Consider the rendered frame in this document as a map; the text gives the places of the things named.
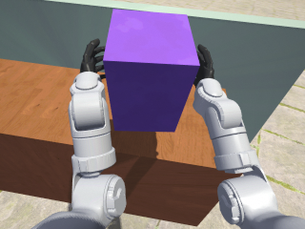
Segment pedestal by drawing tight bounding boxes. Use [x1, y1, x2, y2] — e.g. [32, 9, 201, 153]
[0, 58, 243, 227]

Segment carton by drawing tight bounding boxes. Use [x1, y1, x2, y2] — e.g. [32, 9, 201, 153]
[103, 9, 200, 133]

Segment right robot hand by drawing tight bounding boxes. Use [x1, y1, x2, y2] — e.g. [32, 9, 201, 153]
[193, 44, 214, 88]

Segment robot right upper arm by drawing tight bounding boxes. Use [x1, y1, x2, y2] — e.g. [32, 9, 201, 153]
[217, 174, 305, 229]

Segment left robot forearm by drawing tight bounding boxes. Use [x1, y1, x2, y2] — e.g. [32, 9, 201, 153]
[68, 72, 116, 207]

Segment right robot forearm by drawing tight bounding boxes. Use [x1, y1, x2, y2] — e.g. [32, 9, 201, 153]
[193, 78, 278, 209]

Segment left robot hand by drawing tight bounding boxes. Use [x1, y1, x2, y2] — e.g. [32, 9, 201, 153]
[80, 38, 106, 80]

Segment robot left upper arm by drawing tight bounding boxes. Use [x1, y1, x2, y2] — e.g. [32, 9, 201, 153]
[31, 174, 127, 229]

